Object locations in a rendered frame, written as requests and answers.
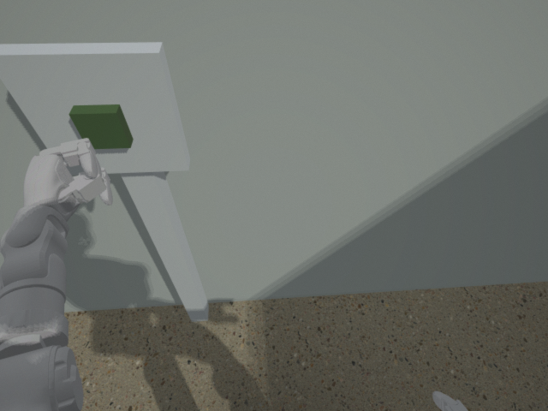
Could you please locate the robot left hand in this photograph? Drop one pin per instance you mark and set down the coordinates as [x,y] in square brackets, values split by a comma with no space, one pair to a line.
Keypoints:
[48,182]

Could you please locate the robot right hand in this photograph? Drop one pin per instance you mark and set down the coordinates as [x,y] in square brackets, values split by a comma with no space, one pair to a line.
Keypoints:
[446,403]

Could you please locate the left robot upper arm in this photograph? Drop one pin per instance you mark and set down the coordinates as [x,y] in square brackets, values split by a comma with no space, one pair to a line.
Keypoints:
[45,379]

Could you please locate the robot left forearm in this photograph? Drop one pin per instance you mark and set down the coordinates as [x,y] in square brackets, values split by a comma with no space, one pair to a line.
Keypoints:
[33,282]

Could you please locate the button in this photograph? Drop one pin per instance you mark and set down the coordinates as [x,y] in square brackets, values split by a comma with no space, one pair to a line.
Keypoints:
[104,125]

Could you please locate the panel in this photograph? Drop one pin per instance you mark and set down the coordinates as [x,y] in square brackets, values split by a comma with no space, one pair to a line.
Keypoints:
[47,80]

